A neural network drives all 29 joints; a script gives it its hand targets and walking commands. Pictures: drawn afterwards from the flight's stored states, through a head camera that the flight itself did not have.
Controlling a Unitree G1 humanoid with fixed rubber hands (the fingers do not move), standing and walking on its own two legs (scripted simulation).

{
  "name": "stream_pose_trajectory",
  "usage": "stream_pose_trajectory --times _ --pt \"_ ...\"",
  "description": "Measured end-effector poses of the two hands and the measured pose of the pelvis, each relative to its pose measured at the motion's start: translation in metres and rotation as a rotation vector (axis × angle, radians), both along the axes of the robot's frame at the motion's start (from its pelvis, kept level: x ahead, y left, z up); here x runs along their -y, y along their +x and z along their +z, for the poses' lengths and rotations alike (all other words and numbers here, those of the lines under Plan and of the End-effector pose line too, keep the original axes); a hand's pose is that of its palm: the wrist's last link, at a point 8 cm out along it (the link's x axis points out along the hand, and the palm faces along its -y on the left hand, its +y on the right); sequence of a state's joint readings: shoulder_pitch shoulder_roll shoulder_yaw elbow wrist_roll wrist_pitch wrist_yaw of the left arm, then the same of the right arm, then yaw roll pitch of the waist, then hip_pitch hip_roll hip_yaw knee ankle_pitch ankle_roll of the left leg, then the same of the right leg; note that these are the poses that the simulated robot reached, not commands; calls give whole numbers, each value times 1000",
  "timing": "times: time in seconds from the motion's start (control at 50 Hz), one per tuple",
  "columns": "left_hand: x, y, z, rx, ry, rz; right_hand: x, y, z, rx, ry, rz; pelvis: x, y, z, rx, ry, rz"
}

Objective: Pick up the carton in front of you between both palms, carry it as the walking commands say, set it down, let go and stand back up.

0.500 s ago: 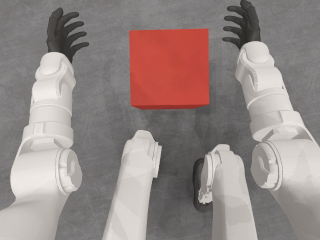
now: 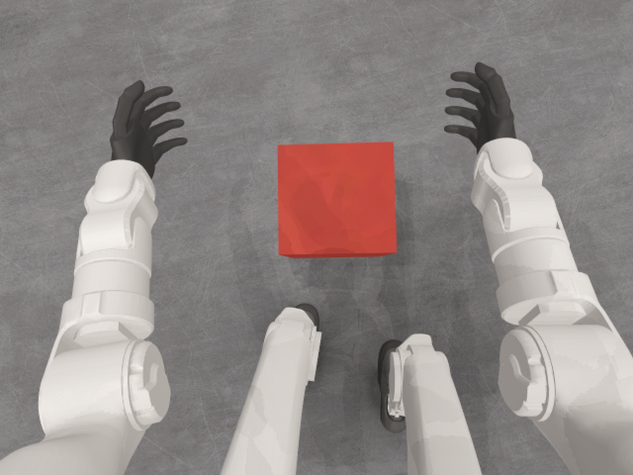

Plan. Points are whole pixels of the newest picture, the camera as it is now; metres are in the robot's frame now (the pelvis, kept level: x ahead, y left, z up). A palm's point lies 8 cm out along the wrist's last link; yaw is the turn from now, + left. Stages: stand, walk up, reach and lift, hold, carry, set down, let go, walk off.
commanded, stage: set down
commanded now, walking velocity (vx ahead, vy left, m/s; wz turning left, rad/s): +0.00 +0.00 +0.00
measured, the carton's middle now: (335, 208) +0.46 +0.07 -0.48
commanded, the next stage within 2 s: let go in 0.04 s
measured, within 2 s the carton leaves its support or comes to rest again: neither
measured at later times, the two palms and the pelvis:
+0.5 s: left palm (77, 232) +0.34 +0.27 +0.02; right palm (620, 255) +0.38 -0.17 +0.02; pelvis +0.05 +0.01 +0.12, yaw +1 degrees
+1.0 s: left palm (60, 382) +0.25 +0.21 +0.11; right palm out of the picture +0.27 -0.25 +0.11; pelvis +0.10 -0.03 +0.17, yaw +3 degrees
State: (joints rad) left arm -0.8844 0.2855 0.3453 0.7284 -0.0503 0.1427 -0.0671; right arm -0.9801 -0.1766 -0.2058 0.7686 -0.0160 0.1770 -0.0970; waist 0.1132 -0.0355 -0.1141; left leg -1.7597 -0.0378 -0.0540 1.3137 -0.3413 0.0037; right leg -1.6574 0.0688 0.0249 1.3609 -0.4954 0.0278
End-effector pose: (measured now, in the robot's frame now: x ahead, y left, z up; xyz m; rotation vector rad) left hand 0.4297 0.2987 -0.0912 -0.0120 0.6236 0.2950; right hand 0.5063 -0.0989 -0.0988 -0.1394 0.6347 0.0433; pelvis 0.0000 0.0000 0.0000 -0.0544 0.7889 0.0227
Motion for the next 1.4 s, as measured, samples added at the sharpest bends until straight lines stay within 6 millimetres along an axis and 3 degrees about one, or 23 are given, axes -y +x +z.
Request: stream_pose_trajectory --times 0.22,0.44,0.64,0.76,0.82,0.96,1.06,1.22,1.4 --pt "11 -8 54 -40 38 -78 21 -22 56 -16 -59 -25 -5 16 61 62 3 -1" --pt "26 -76 97 -164 68 -205 57 -110 100 -106 -104 -77 -10 42 112 220 20 -2" --pt "39 -139 156 -164 73 -187 88 -165 148 -122 -95 -46 -4 64 148 434 51 13" --pt "53 -179 179 -184 74 -162 106 -199 171 -140 -87 -19 6 78 163 570 71 12" --pt "62 -190 189 -173 75 -161 119 -213 181 -142 -94 -27 11 84 168 637 79 17" --pt "87 -186 199 -152 53 -218 147 -231 206 -113 -110 -56 23 95 174 764 93 14" --pt "92 -175 199 -151 70 -236 159 -240 213 -129 -113 -59 28 98 174 827 98 12" --pt "88 -171 199 -186 81 -233 149 -242 207 -172 -80 -52 25 100 173 853 91 7" --pt "57 -174 207 -187 141 -187 141 -232 204 -118 -105 -70 15 103 169 834 95 13"
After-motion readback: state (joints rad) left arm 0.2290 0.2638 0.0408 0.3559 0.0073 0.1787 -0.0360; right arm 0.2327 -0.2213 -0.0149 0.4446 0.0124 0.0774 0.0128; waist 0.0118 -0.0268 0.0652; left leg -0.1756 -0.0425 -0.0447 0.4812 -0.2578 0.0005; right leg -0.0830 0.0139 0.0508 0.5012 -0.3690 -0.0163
